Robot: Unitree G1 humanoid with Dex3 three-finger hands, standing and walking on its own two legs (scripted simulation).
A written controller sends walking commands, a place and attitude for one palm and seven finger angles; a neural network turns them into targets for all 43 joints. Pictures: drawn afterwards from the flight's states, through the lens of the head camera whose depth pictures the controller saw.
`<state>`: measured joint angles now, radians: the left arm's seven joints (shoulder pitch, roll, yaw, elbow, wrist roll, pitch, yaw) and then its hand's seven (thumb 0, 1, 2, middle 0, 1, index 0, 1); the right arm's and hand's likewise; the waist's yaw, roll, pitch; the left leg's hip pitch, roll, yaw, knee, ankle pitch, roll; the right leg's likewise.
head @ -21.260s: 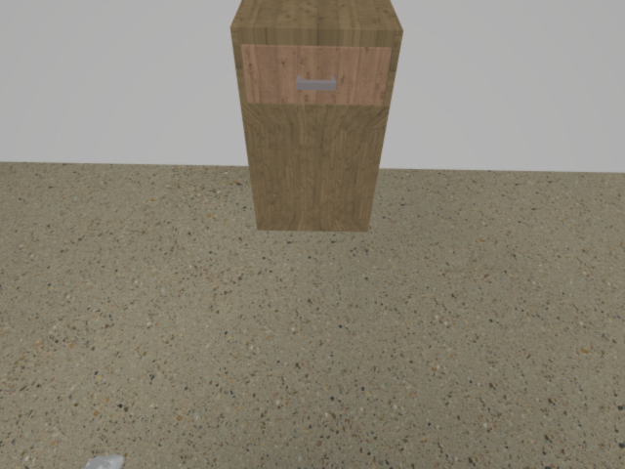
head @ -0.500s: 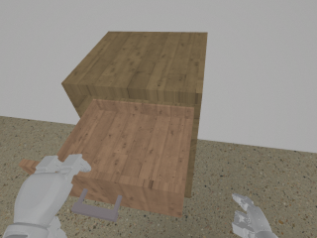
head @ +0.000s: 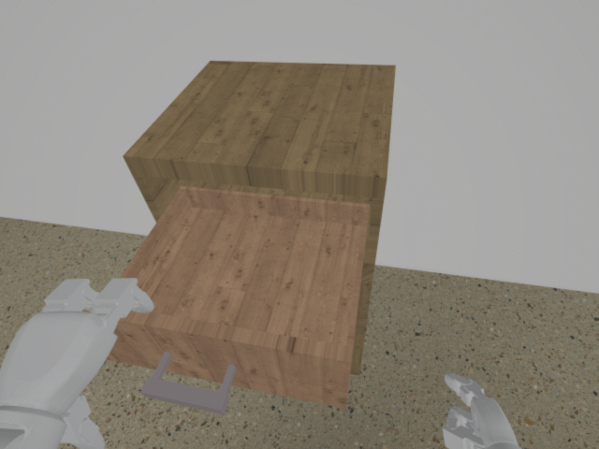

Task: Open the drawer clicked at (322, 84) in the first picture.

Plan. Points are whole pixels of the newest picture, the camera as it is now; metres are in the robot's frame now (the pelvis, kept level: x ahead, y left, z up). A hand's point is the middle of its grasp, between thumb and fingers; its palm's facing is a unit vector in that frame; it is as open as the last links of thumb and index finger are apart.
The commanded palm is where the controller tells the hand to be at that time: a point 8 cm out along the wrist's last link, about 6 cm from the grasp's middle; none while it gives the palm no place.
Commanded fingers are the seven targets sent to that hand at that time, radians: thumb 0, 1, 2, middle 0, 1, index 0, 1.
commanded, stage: draw the hand back to the body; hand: left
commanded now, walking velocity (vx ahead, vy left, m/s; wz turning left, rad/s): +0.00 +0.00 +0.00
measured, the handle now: (191, 380) +0.21 +0.21 -0.06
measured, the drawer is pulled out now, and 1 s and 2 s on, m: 0.30 0.30 0.30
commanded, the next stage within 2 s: step back with the hand held close in 1.06 s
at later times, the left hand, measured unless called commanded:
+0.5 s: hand (106, 326) +0.18 +0.22 +0.17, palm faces +0.40 -0.83 -0.39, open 11.8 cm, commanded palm +0.13 +0.26 +0.18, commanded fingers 0.00 0.31 0.64 -0.24 -0.68 -0.24 -0.68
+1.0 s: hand (107, 336) +0.17 +0.21 +0.17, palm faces +0.44 -0.79 -0.42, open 7.8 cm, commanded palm +0.12 +0.25 +0.18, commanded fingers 0.00 0.90 0.90 -0.20 -0.30 -0.20 -0.30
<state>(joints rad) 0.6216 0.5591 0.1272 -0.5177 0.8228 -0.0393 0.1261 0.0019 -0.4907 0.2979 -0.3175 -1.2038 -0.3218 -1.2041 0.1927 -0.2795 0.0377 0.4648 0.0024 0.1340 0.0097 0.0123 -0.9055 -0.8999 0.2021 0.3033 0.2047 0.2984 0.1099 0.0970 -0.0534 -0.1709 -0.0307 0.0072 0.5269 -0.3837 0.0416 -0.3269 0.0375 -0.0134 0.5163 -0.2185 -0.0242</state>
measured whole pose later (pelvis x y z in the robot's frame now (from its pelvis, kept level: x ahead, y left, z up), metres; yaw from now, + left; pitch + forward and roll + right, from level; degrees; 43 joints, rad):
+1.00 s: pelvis +0.00 -0.03 +0.01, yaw +3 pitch -2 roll +0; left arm 0.56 0.33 0.29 -0.48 -0.06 -0.16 0.12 0.01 0.79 0.85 -0.21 -0.37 -0.22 -0.37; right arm 0.17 -0.21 0.01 0.65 0.02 -0.17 -0.07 0.01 -0.90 -0.90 0.20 0.30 0.21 0.30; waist 0.05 0.08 0.01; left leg -0.06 -0.01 -0.06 0.44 -0.34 0.00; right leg -0.20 0.05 -0.08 0.45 -0.21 -0.07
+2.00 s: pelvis -0.07 -0.02 -0.01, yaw +5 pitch +2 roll +1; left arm 0.64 0.41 0.41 -0.63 -0.01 -0.24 0.17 0.02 0.89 0.90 -0.21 -0.31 -0.21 -0.31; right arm 0.22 -0.19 0.01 0.56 0.00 -0.10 -0.06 0.01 -0.90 -0.90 0.20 0.30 0.21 0.30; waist -0.02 -0.05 0.02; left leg -0.34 -0.06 -0.03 0.61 -0.30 0.03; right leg -0.44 -0.01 -0.03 0.61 -0.20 -0.01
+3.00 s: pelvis -0.26 -0.09 -0.01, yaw +3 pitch +0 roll +1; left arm 0.69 0.42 0.42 -0.68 -0.04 -0.23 0.17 0.02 0.89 0.90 -0.21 -0.31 -0.21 -0.31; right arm 0.21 -0.18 0.01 0.60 0.02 -0.13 -0.05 0.01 -0.90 -0.90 0.20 0.30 0.20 0.30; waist 0.00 -0.05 0.06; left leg -0.35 0.07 0.03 0.59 -0.25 -0.03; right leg -0.32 -0.01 -0.08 0.59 -0.27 0.00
